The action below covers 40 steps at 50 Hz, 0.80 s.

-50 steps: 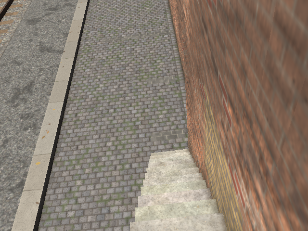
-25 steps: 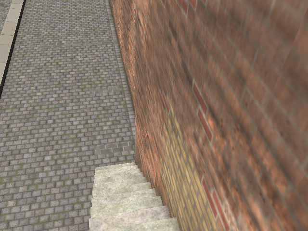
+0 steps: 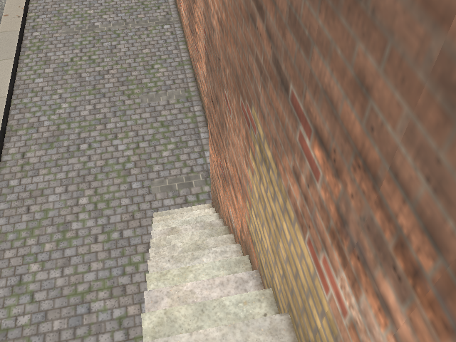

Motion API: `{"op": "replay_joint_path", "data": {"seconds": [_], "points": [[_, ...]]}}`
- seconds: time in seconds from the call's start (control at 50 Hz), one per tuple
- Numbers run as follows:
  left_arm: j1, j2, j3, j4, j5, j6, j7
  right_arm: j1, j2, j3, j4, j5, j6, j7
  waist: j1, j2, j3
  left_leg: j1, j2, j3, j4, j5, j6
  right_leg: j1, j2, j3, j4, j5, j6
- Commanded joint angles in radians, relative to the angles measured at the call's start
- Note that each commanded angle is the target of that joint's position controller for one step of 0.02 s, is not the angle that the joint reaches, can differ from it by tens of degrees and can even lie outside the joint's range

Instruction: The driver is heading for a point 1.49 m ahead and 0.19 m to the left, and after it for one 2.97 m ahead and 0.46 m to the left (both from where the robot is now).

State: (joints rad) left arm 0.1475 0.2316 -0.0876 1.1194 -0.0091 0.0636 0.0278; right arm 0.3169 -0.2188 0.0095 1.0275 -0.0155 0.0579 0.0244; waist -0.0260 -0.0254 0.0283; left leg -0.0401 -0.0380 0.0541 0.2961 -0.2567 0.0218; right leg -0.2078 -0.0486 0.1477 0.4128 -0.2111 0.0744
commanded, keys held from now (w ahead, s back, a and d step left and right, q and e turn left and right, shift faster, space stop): no key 1.00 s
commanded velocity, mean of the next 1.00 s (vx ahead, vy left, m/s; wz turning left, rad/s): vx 0.00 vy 0.00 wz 0.00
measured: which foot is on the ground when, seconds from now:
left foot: down 0.00-1.00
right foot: down 0.00-1.00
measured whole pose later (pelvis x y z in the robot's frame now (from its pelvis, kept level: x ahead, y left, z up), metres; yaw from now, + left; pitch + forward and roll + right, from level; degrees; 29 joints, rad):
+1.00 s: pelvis +0.00 -0.02 +0.00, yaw +0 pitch -1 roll +1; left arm 0.14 0.22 -0.08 1.16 0.00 0.07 0.02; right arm 0.35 -0.24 0.01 0.99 -0.01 0.07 0.00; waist -0.01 0.01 0.02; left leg -0.02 -0.01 0.03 0.29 -0.26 -0.01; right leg -0.19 -0.02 0.14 0.41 -0.21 0.05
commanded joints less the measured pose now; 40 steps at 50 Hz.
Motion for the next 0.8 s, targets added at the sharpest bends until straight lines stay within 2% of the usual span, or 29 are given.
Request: {"op": "replay_joint_path", "data": {"seconds": [0.02, 0.1, 0.12, 0.14, 0.18, 0.24, 0.42, 0.44, 0.5, 0.6, 0.62, 0.64, 0.7, 0.72, 0.74, 0.76, 0.78, 0.8], "points": [[0.031, 0.094, 0.012, 0.004, -0.002, -0.004, -0.002, 0.092, -0.101, -0.014, -0.019, 0.003, -0.002, -0.009, 0.005, 0.002, -0.009, -0.033, 0.109, -0.109, -0.035, 0.270, -0.035, 0.038, -0.043, 0.048, -0.004, 0.318, -0.051], [0.028, 0.096, 0.016, 0.022, -0.001, -0.004, -0.004, 0.103, -0.098, -0.012, -0.025, 0.002, -0.001, -0.015, 0.006, -0.004, 0.016, -0.053, 0.109, -0.113, -0.044, 0.185, -0.038, 0.032, -0.038, 0.052, -0.024, 0.268, -0.053], [0.036, 0.098, 0.017, 0.024, 0.000, 0.001, -0.006, 0.090, -0.099, -0.011, -0.034, -0.004, 0.002, -0.016, 0.009, 0.000, 0.016, -0.057, 0.100, -0.108, -0.054, 0.105, -0.041, 0.045, -0.033, 0.055, -0.052, 0.218, -0.049], [0.004, 0.095, 0.015, 0.010, 0.003, 0.007, -0.006, 0.074, -0.098, -0.011, -0.041, -0.001, 0.007, -0.024, 0.012, 0.025, 0.046, -0.077, 0.095, -0.112, -0.062, 0.104, -0.043, 0.026, -0.038, 0.051, -0.047, 0.199, -0.053], [0.004, 0.088, 0.015, 0.015, 0.005, 0.025, -0.007, 0.105, -0.100, -0.012, -0.036, -0.002, 0.008, -0.022, 0.014, 0.014, 0.039, -0.068, 0.092, -0.107, -0.059, 0.075, -0.044, 0.019, -0.032, 0.051, -0.037, 0.188, -0.069], [0.006, 0.085, 0.016, 0.022, 0.006, 0.028, -0.007, 0.112, -0.099, -0.015, -0.043, 0.001, 0.004, -0.021, 0.017, -0.008, 0.044, -0.068, 0.095, -0.107, -0.059, 0.041, -0.046, 0.012, -0.030, 0.056, -0.047, 0.168, -0.070], [0.002, 0.086, 0.020, 0.027, 0.003, 0.022, -0.004, 0.121, -0.108, -0.020, -0.061, 0.003, -0.002, -0.025, 0.017, 0.000, 0.030, -0.047, 0.103, -0.108, -0.054, 0.077, -0.056, 0.025, -0.028, 0.071, -0.047, 0.207, -0.074], [0.009, 0.088, 0.022, 0.035, 0.011, 0.018, -0.002, 0.100, -0.118, -0.023, -0.060, 0.006, 0.005, -0.027, 0.018, 0.037, 0.024, -0.046, 0.100, -0.109, -0.054, 0.045, -0.061, 0.029, -0.039, 0.077, -0.073, 0.201, -0.074], [0.001, 0.095, 0.025, 0.035, 0.009, 0.012, -0.001, 0.100, -0.117, -0.022, -0.063, 0.001, 0.013, -0.030, 0.011, 0.010, 0.029, -0.040, 0.106, -0.115, -0.061, 0.063, -0.065, 0.028, -0.037, 0.071, -0.072, 0.232, -0.077], [0.003, 0.095, 0.026, 0.034, 0.007, 0.011, 0.002, 0.097, -0.122, -0.022, -0.060, 0.004, 0.011, -0.028, 0.011, 0.008, 0.018, -0.031, 0.110, -0.117, -0.063, 0.103, -0.067, 0.042, -0.037, 0.071, -0.071, 0.261, -0.077], [0.006, 0.092, 0.026, 0.030, 0.002, 0.014, -0.004, 0.118, -0.119, -0.022, -0.058, 0.004, 0.005, -0.024, 0.018, -0.022, 0.025, -0.032, 0.110, -0.115, -0.059, 0.128, -0.062, 0.043, -0.031, 0.066, -0.053, 0.273, -0.077], [0.006, 0.089, 0.024, 0.033, 0.009, 0.013, 0.001, 0.097, -0.128, -0.023, -0.058, 0.004, 0.007, -0.025, 0.015, 0.020, 0.010, -0.027, 0.110, -0.114, -0.060, 0.119, -0.065, 0.045, -0.038, 0.071, -0.068, 0.268, -0.078], [0.000, 0.100, 0.026, 0.030, 0.009, 0.010, 0.003, 0.091, -0.126, -0.020, -0.061, 0.003, 0.008, -0.027, 0.013, 0.011, 0.009, -0.023, 0.112, -0.119, -0.062, 0.148, -0.065, 0.047, -0.038, 0.069, -0.063, 0.285, -0.078], [0.004, 0.097, 0.026, 0.026, 0.003, 0.013, -0.004, 0.113, -0.123, -0.019, -0.058, 0.003, 0.003, -0.024, 0.019, -0.020, 0.016, -0.022, 0.112, -0.118, -0.059, 0.172, -0.060, 0.046, -0.032, 0.063, -0.043, 0.295, -0.078], [0.004, 0.095, 0.024, 0.029, 0.010, 0.011, 0.001, 0.093, -0.132, -0.020, -0.057, 0.004, 0.006, -0.025, 0.016, 0.023, 0.001, -0.017, 0.111, -0.116, -0.059, 0.161, -0.063, 0.047, -0.038, 0.069, -0.060, 0.289, -0.078], [0.005, 0.098, 0.026, 0.024, 0.003, 0.013, -0.004, 0.112, -0.124, -0.019, -0.059, 0.004, 0.002, -0.022, 0.020, -0.012, 0.014, -0.019, 0.111, -0.116, -0.057, 0.178, -0.059, 0.045, -0.033, 0.064, -0.041, 0.294, -0.078], [0.004, 0.097, 0.024, 0.028, 0.010, 0.011, 0.001, 0.092, -0.131, -0.020, -0.057, 0.004, 0.005, -0.024, 0.016, 0.028, 0.000, -0.016, 0.111, -0.116, -0.058, 0.166, -0.062, 0.046, -0.038, 0.068, -0.057, 0.283, -0.079], [0.000, 0.103, 0.025, 0.027, 0.010, 0.010, 0.003, 0.089, -0.127, -0.019, -0.061, 0.004, 0.007, -0.025, 0.014, 0.021, 0.006, -0.017, 0.112, -0.118, -0.061, 0.166, -0.062, 0.043, -0.039, 0.067, -0.057, 0.283, -0.078]]}}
